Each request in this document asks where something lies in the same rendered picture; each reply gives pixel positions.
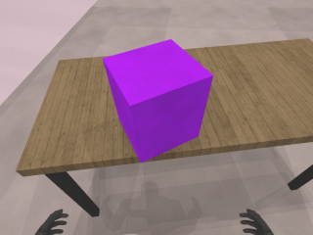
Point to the left robot hand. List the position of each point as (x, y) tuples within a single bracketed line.
[(46, 227)]

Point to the table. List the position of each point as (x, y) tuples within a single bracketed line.
[(261, 96)]

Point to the carton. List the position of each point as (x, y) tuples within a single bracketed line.
[(160, 94)]

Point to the right robot hand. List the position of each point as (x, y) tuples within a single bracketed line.
[(260, 225)]

